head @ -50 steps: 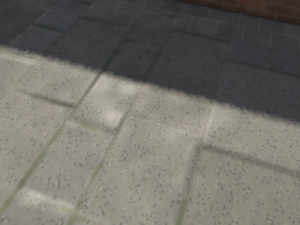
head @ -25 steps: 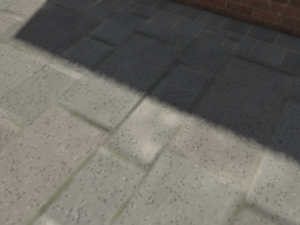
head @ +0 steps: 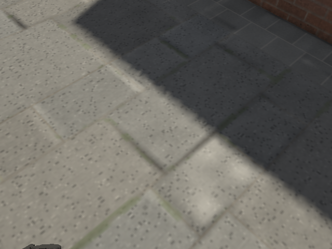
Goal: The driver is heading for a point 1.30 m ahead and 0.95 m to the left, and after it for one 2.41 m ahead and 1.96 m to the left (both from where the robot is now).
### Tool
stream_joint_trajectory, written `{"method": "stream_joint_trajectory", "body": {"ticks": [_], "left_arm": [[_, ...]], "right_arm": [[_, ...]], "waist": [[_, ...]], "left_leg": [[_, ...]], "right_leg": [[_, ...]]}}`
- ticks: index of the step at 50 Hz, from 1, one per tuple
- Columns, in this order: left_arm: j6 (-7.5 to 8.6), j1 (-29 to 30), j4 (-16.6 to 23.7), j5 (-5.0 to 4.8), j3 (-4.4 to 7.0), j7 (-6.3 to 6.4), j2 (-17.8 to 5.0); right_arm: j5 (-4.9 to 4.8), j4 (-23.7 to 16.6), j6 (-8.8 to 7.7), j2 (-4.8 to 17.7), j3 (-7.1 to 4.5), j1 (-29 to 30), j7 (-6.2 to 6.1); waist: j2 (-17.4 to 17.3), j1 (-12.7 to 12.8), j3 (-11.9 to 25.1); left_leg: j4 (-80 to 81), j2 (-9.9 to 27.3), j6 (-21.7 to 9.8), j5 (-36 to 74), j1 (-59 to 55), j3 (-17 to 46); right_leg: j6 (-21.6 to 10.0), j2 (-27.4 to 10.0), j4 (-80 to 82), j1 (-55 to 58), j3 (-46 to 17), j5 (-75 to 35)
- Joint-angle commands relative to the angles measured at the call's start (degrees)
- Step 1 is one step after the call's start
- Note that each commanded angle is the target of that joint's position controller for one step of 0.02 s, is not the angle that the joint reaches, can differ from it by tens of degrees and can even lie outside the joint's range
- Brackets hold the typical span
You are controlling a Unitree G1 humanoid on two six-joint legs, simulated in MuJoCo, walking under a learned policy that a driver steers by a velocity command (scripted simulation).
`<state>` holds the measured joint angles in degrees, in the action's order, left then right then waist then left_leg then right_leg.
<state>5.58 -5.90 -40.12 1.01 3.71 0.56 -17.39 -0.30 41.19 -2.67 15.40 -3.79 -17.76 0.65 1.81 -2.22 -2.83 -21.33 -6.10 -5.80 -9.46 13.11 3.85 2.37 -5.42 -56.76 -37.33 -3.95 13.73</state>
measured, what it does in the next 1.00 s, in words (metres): walks ahead, turning left: right foot, then left foot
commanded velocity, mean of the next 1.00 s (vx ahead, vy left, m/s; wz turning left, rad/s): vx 0.08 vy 0.00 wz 0.58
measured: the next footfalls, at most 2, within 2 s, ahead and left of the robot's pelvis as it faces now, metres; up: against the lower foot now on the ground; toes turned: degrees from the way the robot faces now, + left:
right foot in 0.22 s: +0.29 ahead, -0.11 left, +0.00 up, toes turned +13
left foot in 0.66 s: +0.14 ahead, +0.11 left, +0.00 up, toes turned +26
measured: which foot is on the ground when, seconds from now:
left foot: down 0.00-0.22, up 0.24-0.64, down 0.66-1.00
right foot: up 0.00-0.20, down 0.22-0.66, up 0.68-1.00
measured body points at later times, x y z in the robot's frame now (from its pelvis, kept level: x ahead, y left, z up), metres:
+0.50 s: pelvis +0.15 -0.03 -0.01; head +0.19 -0.02 +0.44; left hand +0.23 +0.27 -0.11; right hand +0.37 -0.27 -0.11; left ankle +0.11 +0.10 -0.68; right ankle +0.25 -0.12 -0.75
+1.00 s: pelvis +0.14 +0.01 +0.00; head +0.15 +0.06 +0.44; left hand +0.12 +0.34 -0.11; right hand +0.43 -0.13 -0.07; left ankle +0.11 +0.10 -0.75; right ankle +0.25 -0.12 -0.69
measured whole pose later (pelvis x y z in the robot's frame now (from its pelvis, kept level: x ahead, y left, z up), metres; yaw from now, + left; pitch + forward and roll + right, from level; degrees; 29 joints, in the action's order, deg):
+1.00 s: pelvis +0.14 +0.01 +0.00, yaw +35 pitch +2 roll -3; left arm -0.8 -4.7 -42.3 -0.2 4.9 1.2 -17.6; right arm -0.2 33.9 1.9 17.1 -3.6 -11.8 -1.9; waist 1.2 -0.5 -1.8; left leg -27.6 -3.8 -3.0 -11.8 17.5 8.8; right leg 4.7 1.3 -49.1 -27.1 -4.1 19.9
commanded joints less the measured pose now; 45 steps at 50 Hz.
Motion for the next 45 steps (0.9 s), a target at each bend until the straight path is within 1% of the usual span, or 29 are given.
{"method": "stream_joint_trajectory", "body": {"ticks": [1,4,6,9,10,11,12,13,14,15,16,17,18,19,20,23,26,30,31,32,33,34,35,36,37,38,39,41,45], "left_arm": [[-0.28,-0.16,2.84,0.34,0.45,0.12,-2.19],[-0.35,5.09,4.02,-0.51,0.19,-0.76,-2.07],[-0.43,7.06,4.76,-0.68,0.46,-1.16,-3.08],[0.21,4.94,4.58,-0.35,1.40,-1.43,-5.36],[0.62,2.48,4.06,-0.12,1.62,-1.30,-5.61],[1.03,-0.67,3.85,0.69,1.95,-0.90,-7.04],[0.78,-4.07,4.13,1.66,2.36,-0.27,-10.05],[-0.43,-6.28,3.13,1.82,2.40,-0.40,-9.85],[-1.34,-3.95,4.36,-0.18,1.83,-0.30,-6.46],[-2.13,-2.07,5.36,-0.37,0.97,0.10,-3.65],[-3.00,0.22,5.54,-0.07,0.42,0.31,-2.84],[-3.58,2.30,5.55,-0.06,0.34,0.50,-3.15],[-3.92,3.24,5.30,0.43,0.58,0.69,-4.36],[-4.01,3.47,5.03,0.70,0.79,0.83,-4.69],[-4.05,3.19,4.71,0.74,0.90,0.93,-4.77],[-4.33,2.27,3.82,0.23,1.48,1.24,-5.90],[-5.05,2.91,3.41,-0.14,2.08,1.14,-7.61],[-5.66,2.36,2.14,-1.23,2.56,0.66,-8.96],[-5.87,2.85,1.82,-1.76,2.59,0.66,-9.04],[-6.08,2.06,1.14,-2.15,2.47,0.70,-8.28],[-6.34,-0.49,-0.21,-2.22,2.13,0.51,-6.37],[-6.39,-1.79,0.88,-0.06,1.08,-0.04,-2.52],[-5.93,4.27,3.95,0.24,1.66,0.58,-4.37],[-5.89,6.55,4.04,-0.50,2.32,0.93,-6.20],[-6.06,4.87,3.28,-1.02,2.69,1.18,-6.48],[-6.29,2.98,1.61,-0.60,2.95,1.69,-6.39],[-6.42,1.91,1.16,-0.13,3.10,1.91,-6.52],[-6.16,1.07,1.12,-0.53,3.01,1.59,-5.75],[-5.81,3.60,2.03,-1.01,2.22,1.26,-4.23]], "right_arm": [[-0.47,-3.95,-0.21,10.00,-2.72,2.77,-1.56],[-0.93,-3.03,1.30,10.07,-2.81,0.33,-2.49],[-0.99,-2.76,2.05,10.10,-2.89,-0.38,-2.86],[-0.82,-3.85,2.62,9.41,-2.83,1.62,-3.34],[-0.95,-4.65,2.66,8.90,-2.65,3.61,-3.35],[-0.68,-5.89,2.49,7.22,-2.07,4.59,-3.16],[0.62,-7.03,2.27,3.84,-1.04,1.36,-2.97],[-0.61,-6.56,2.28,4.99,-0.85,-8.47,-2.62],[-0.78,-4.24,2.99,10.98,-2.28,-9.51,-2.48],[-1.07,-4.79,4.12,13.07,-3.12,-3.27,-2.61],[-1.09,-5.08,5.35,12.38,-3.22,-0.78,-2.95],[-0.86,-5.84,6.25,11.69,-3.26,0.54,-3.16],[-0.96,-6.12,6.73,9.72,-2.85,0.25,-3.04],[-1.00,-6.28,6.80,8.05,-2.49,-0.26,-3.01],[-0.99,-6.51,6.65,6.98,-2.22,-0.11,-3.02],[-0.44,-8.06,6.16,6.09,-1.67,3.14,-2.73],[-0.46,-8.87,6.01,6.27,-1.46,4.68,-1.90],[-0.47,-9.24,6.16,7.23,-1.90,4.59,-0.81],[-0.41,-8.71,6.12,7.05,-2.08,3.05,-0.55],[-0.28,-7.75,6.10,7.39,-2.47,0.96,-0.49],[-0.03,-7.20,6.04,9.21,-3.24,-1.20,-0.80],[0.16,-8.13,5.94,15.81,-4.74,-2.18,-1.92],[1.87,-10.01,4.95,18.66,-4.96,-0.28,-1.69],[2.56,-10.01,3.67,16.13,-4.33,1.49,-1.38],[1.84,-10.01,2.85,14.40,-3.80,4.53,-1.40],[0.68,-10.36,2.69,12.34,-3.25,6.94,-1.57],[0.00,-10.60,2.76,11.17,-2.68,8.32,-1.82],[0.27,-10.79,2.96,9.93,-2.01,7.77,-2.29],[0.05,-10.41,3.41,10.91,-2.42,5.40,-2.94]], "waist": [[-5.34,2.20,5.07],[-7.39,-0.15,6.57],[-7.75,-0.62,6.51],[-9.02,1.08,7.05],[-9.11,2.89,7.60],[-7.05,4.35,11.12],[3.39,3.50,17.45],[16.81,0.13,24.53],[9.29,0.42,22.28],[4.95,2.20,15.97],[2.24,1.80,12.22],[2.71,1.27,8.74],[4.44,0.58,6.70],[5.69,0.44,6.17],[6.22,0.75,6.67],[5.63,2.20,9.23],[6.20,2.64,9.90],[6.88,2.23,9.05],[6.52,0.97,9.11],[5.77,0.23,9.22],[1.57,-0.10,7.87],[-16.24,1.98,6.72],[-18.47,-0.53,5.73],[-12.65,-0.81,5.69],[-10.98,1.31,5.06],[-8.89,2.35,5.81],[-9.63,2.92,6.14],[-9.71,3.32,8.10],[-9.77,1.62,8.03]], "left_leg": [[3.51,10.57,-7.21,35.30,1.65,6.63],[1.05,9.93,-4.55,28.96,0.67,8.72],[-1.36,11.12,-4.16,25.30,-2.07,12.59],[-7.38,12.06,-3.27,22.78,-6.59,19.09],[-10.76,10.56,-2.07,21.38,-6.39,19.38],[-17.84,7.26,-0.05,17.93,-3.78,17.71],[-32.68,1.47,3.07,-7.24,6.48,11.91],[-44.56,-3.20,5.83,-34.50,18.73,8.62],[-51.59,2.03,7.93,-30.06,21.49,8.43],[-54.13,3.66,9.43,-25.14,23.37,5.81],[-53.93,5.11,10.22,-21.79,23.11,4.27],[-52.90,6.38,10.52,-19.33,22.12,3.48],[-51.09,6.51,10.60,-17.15,19.01,1.37],[-48.41,6.42,10.59,-15.84,17.34,-0.18],[-45.85,6.58,10.62,-15.36,16.81,-1.16],[-38.34,8.95,10.30,-13.58,16.08,-1.64],[-31.04,9.70,9.16,-11.45,11.61,-3.34],[-20.67,8.85,6.59,-9.87,6.82,-5.85],[-15.16,8.04,5.36,-6.80,3.76,-7.03],[-10.32,6.64,3.79,-4.23,-0.41,-7.68],[-4.02,7.60,1.29,0.47,-5.15,-3.43],[0.79,22.22,-4.92,15.87,-11.98,17.43],[3.55,28.35,-14.15,16.91,-5.76,27.54],[4.54,25.60,-13.01,12.43,-4.23,23.53],[3.91,22.47,-9.46,9.81,-3.66,19.24],[3.06,20.11,-6.78,8.41,-4.23,16.75],[2.51,18.96,-6.11,11.52,-3.71,15.23],[1.64,17.43,-6.39,16.42,-4.11,14.08],[0.25,16.62,-6.65,16.19,-8.44,16.10]], "right_leg": [[1.42,3.30,10.29,5.27,2.58,-9.72],[1.26,6.57,20.24,8.94,2.42,-17.35],[0.84,7.43,23.90,8.88,0.96,-16.07],[-1.14,7.54,28.85,10.81,-1.16,-11.59],[-2.24,7.03,32.69,14.65,-0.48,-14.72],[-4.65,2.88,34.83,23.97,-2.35,-25.44],[-9.74,-9.58,30.71,39.58,-12.52,-50.08],[-20.88,-22.02,31.43,51.02,-30.31,-51.61],[-20.68,-21.45,33.17,46.31,-30.87,-35.24],[-17.91,-16.97,34.37,40.68,-22.73,-26.07],[-16.10,-13.71,36.33,34.36,-17.52,-18.51],[-15.49,-11.77,38.33,28.50,-14.20,-13.23],[-14.74,-9.12,40.41,23.24,-9.60,-11.83],[-14.60,-7.60,41.47,21.56,-6.26,-11.88],[-15.14,-7.49,41.77,22.24,-4.37,-13.35],[-17.02,-10.35,41.63,26.30,-2.43,-16.31],[-16.81,-11.49,42.01,25.83,0.13,-13.91],[-14.82,-12.62,40.16,26.57,2.22,-9.90],[-13.31,-12.28,38.19,25.97,3.49,-8.98],[-10.96,-11.23,35.18,24.07,5.22,-7.13],[-6.55,-8.61,28.78,19.13,8.38,-1.75],[0.07,-0.57,10.39,4.84,15.09,15.01],[1.38,5.40,-1.10,-3.08,6.64,24.15],[0.41,4.38,-6.71,-3.18,2.10,20.44],[-0.32,3.68,-7.32,-3.30,0.92,14.79],[-0.11,3.18,-7.33,-2.79,0.47,11.25],[0.52,3.53,-8.38,-1.75,0.72,8.60],[1.41,4.70,-10.06,0.73,0.78,5.78],[2.43,5.63,0.71,0.63,0.04,4.60]]}}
